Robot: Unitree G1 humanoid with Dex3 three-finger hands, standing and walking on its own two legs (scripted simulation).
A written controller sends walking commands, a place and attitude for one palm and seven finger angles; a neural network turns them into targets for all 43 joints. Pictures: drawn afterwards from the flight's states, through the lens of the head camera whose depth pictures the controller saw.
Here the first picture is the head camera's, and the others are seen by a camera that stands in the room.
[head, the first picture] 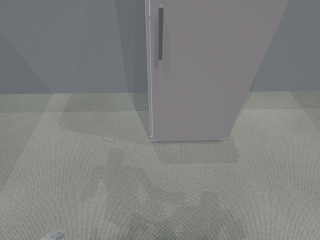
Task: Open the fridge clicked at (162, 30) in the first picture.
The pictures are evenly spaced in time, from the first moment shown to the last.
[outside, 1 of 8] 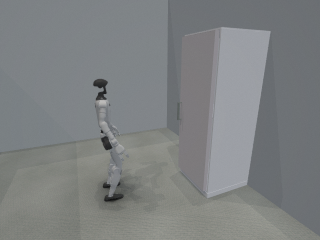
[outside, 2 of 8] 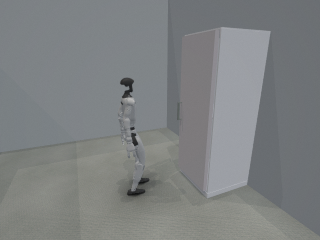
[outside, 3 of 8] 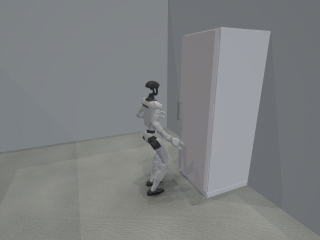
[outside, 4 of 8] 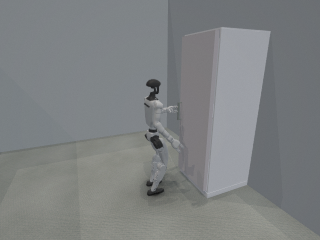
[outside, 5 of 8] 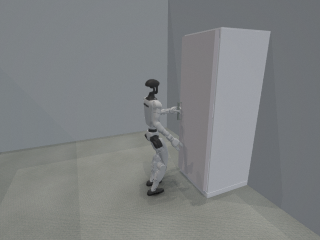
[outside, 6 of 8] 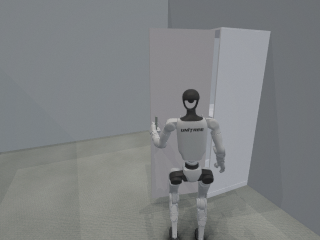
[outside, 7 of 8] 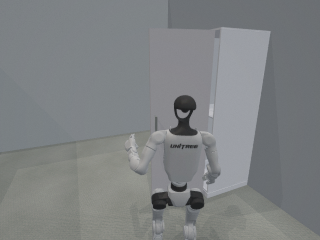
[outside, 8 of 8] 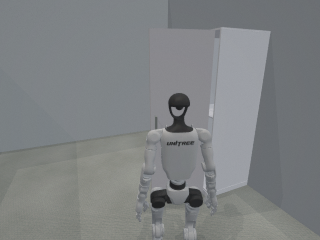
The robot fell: no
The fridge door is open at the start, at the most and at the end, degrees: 0 84 77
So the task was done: yes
